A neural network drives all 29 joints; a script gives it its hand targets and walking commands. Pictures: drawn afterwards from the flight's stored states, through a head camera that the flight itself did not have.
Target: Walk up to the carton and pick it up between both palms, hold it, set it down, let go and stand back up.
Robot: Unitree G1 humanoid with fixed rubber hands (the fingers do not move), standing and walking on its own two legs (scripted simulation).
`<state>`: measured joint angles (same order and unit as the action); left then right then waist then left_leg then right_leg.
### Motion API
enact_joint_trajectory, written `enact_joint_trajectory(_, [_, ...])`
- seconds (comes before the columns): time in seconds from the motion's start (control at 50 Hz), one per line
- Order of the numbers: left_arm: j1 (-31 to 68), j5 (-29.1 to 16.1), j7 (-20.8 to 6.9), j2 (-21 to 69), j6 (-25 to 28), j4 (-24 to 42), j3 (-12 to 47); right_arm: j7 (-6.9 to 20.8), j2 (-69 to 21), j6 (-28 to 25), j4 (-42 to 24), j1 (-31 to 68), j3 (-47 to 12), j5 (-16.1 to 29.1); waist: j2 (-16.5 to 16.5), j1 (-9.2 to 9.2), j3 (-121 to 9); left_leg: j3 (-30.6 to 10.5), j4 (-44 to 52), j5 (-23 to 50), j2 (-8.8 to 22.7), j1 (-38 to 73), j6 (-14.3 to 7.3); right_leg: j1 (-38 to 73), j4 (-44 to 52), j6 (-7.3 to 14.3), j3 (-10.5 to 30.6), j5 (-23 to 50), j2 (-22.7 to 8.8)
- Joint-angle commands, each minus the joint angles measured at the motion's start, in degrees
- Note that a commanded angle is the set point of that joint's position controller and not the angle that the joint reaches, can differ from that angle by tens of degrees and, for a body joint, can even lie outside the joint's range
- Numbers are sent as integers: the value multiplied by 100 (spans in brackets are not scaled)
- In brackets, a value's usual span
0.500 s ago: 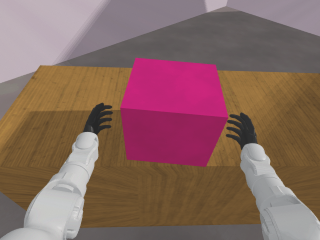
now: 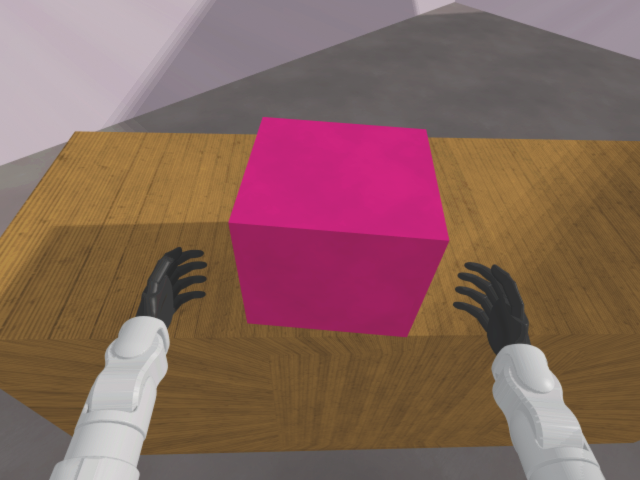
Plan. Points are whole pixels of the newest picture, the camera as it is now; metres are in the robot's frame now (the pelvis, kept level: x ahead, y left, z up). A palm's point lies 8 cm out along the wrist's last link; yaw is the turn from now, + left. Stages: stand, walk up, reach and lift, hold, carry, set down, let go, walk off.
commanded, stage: set down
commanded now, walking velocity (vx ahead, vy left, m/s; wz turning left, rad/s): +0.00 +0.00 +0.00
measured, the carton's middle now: (335, 227) +0.47 +0.00 +0.03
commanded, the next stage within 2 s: none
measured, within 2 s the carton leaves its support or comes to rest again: neither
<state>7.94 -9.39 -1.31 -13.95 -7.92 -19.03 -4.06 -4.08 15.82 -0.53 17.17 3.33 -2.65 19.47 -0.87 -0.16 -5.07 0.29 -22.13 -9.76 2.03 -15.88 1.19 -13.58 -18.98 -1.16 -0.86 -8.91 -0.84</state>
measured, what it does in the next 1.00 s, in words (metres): stands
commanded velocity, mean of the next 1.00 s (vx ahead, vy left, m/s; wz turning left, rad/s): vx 0.00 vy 0.00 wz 0.00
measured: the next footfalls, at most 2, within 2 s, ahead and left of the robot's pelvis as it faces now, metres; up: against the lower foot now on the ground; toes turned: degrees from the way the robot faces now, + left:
none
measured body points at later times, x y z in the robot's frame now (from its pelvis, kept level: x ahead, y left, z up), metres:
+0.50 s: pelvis +0.00 +0.00 +0.00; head +0.00 +0.01 +0.45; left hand +0.23 +0.23 +0.04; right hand +0.20 -0.22 +0.06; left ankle +0.01 +0.13 -0.75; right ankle +0.01 -0.13 -0.75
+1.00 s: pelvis +0.01 +0.00 +0.00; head +0.04 +0.00 +0.45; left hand +0.22 +0.23 +0.02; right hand +0.20 -0.23 +0.02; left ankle +0.01 +0.13 -0.75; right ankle +0.01 -0.13 -0.75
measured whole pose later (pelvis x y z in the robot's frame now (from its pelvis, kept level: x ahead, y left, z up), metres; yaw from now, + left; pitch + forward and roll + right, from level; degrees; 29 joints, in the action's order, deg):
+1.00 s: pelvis +0.01 +0.00 +0.00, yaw -1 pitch +2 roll +0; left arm -19.9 -9.8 -0.8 -15.4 -9.1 5.7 -3.4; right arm -2.9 14.9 2.3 -6.1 -24.5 0.2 16.7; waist -0.9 -0.2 0.6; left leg 1.2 -18.8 -9.2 2.0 -12.0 1.2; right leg -11.0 -17.8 -1.2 0.0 -9.2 -0.8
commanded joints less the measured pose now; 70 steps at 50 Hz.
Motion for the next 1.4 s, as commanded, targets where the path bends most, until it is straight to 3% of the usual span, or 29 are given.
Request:
enact_joint_trajectory(0.0, [250,-5,-94,-736,-222,2335,-473,-184,417,72,-2036,148,606,-319,211,-6,-967,198,325,1812,-379,1860,168,1068,461,251,72,994,411])
enact_joint_trajectory(0.04, [162,-66,-96,-842,-276,2308,-552,-184,329,228,-2237,-3,617,-430,166,72,-697,241,450,1378,-399,1684,109,907,509,251,132,602,346])
enact_joint_trajectory(0.06, [-95,-109,-72,-826,-289,2617,-478,-179,304,273,-2487,-288,608,-397,238,87,-687,215,503,1320,-375,1738,125,965,503,283,140,535,353])
enact_joint_trajectory(0.08, [-29,-191,-83,-893,-281,2648,-404,-190,290,295,-2694,-296,738,-430,194,0,-622,215,504,1127,-372,1643,102,916,488,268,159,395,346])
enact_joint_trajectory(0.1, [49,-249,-57,-975,-283,2682,-463,-196,250,371,-2819,-273,668,-456,175,94,-576,237,539,950,-395,1536,67,848,491,280,209,211,314])
enact_joint_trajectory(0.14, [-645,-307,-25,-934,-270,3106,-387,-172,280,425,-3055,-1007,738,-488,225,49,-596,198,559,1018,-328,1742,97,846,488,300,203,328,321])
enact_joint_trajectory(0.18, [-578,-287,10,-981,-312,3076,-449,-165,256,486,-3267,-1000,757,-512,245,139,-574,221,553,949,-333,1659,109,745,466,323,243,188,308])
enact_joint_trajectory(0.2, [-803,-322,-13,-896,-351,3002,-375,-161,218,555,-3189,-1220,789,-518,211,76,-312,225,596,881,-303,1647,119,689,518,316,253,127,302])
enact_joint_trajectory(0.22, [-520,-320,-33,-976,-332,2849,-445,-168,159,627,-3156,-1032,774,-544,174,156,-311,229,603,628,-302,1539,79,602,521,311,305,-125,267])
enact_joint_trajectory(0.26, [-1228,-313,-47,-889,-347,3003,-427,-158,129,648,-3329,-1585,702,-463,104,254,-130,233,654,726,-297,1690,83,581,609,320,279,-58,283])
enact_joint_trajectory(0.28, [-855,-339,-48,-1042,-324,2989,-484,-186,71,685,-3427,-1315,677,-526,151,303,-157,306,638,520,-337,1549,69,562,612,299,329,-284,248])
enact_joint_trajectory(0.4, [-2310,-279,-76,-930,-214,3623,-403,-153,100,536,-3825,-2630,626,-479,160,365,-42,287,516,1526,-297,2012,196,696,684,327,250,527,310])
enact_joint_trajectory(0.48, [-2495,-250,-4,-905,-64,3818,-148,-19,226,453,-3912,-2683,702,-582,363,301,188,212,540,1276,-258,1889,241,465,702,378,225,148,317])
enact_joint_trajectory(0.5, [-2331,-392,61,-1035,47,4299,-77,10,285,327,-4448,-2496,769,-553,332,306,-68,214,512,1161,-240,1854,219,473,641,377,189,90,311])
enact_joint_trajectory(0.6, [-2366,-439,175,-1037,111,3751,33,156,193,371,-4006,-2402,869,-728,283,288,354,120,852,-131,-119,1321,66,436,571,384,206,-562,274])
enact_joint_trajectory(0.62, [-2335,-444,157,-1027,159,3563,-23,163,141,394,-3799,-2450,844,-730,188,317,310,201,818,-143,-146,1324,23,407,603,359,259,-615,223])
enact_joint_trajectory(0.68, [-2448,-247,89,-868,37,2913,31,213,175,510,-3141,-2551,822,-818,336,202,691,219,911,-324,-129,1344,43,354,672,372,270,-712,206])
enact_joint_trajectory(0.82, [-2826,-141,60,-894,102,2943,-71,218,225,225,-3230,-2747,765,-828,215,284,51,330,598,844,-247,1655,112,623,596,331,224,44,224])
enact_joint_trajectory(0.84, [-2897,-124,89,-893,163,3018,-52,257,259,131,-3308,-2756,739,-777,275,371,-79,328,574,1084,-240,1700,133,663,591,329,212,161,250])
enact_joint_trajectory(0.94, [-3062,11,39,-855,215,2775,-71,258,197,-48,-3047,-2955,675,-850,260,319,-56,320,494,1430,-242,1841,173,691,613,322,211,395,268])
enact_joint_trajectory(1.04, [-3070,138,0,-748,212,2270,12,292,190,-128,-2490,-2889,652,-972,297,319,126,354,501,1457,-240,1910,233,608,672,333,169,375,286])
enact_joint_trajectory(1.08, [-3076,59,-4,-794,300,2418,23,296,163,-178,-2600,-2894,629,-965,204,315,10,379,474,1475,-242,1904,210,646,678,299,164,408,283])
enact_joint_trajectory(1.12, [-2971,152,67,-730,289,2306,74,357,171,-215,-2279,-2768,631,-1016,414,353,72,334,510,1319,-194,1831,250,557,617,354,122,251,294])
enact_joint_trajectory(1.14, [-3006,127,64,-748,317,2354,103,349,181,-252,-2355,-2814,690,-1042,345,283,86,316,506,1337,-184,1862,270,621,623,351,134,350,295])
enact_joint_trajectory(1.16, [-2931,116,68,-813,344,2344,52,351,136,-300,-2394,-2765,632,-1035,372,353,15,353,482,1297,-226,1797,239,618,624,342,154,312,267])
enact_joint_trajectory(1.26, [-2765,162,67,-691,288,1789,173,376,30,-334,-1872,-2491,600,-1153,316,292,250,382,561,812,-209,1625,202,517,610,321,146,94,234])
enact_joint_trajectory(1.34, [-2598,210,129,-716,312,1844,150,382,-24,-420,-1689,-2427,650,-1217,294,270,117,370,502,855,-189,1662,201,542,536,309,125,147,249])
enact_joint_trajectory(1.36, [-2575,230,121,-693,290,1656,189,372,-41,-422,-1457,-2385,644,-1273,352,230,191,394,498,833,-209,1646,231,555,544,300,99,134,232])
enact_joint_trajectory(1.38, [-2608,293,167,-672,334,1737,162,404,-22,-457,-1420,-2393,624,-1255,524,327,191,366,531,800,-190,1597,248,588,485,323,104,144,245])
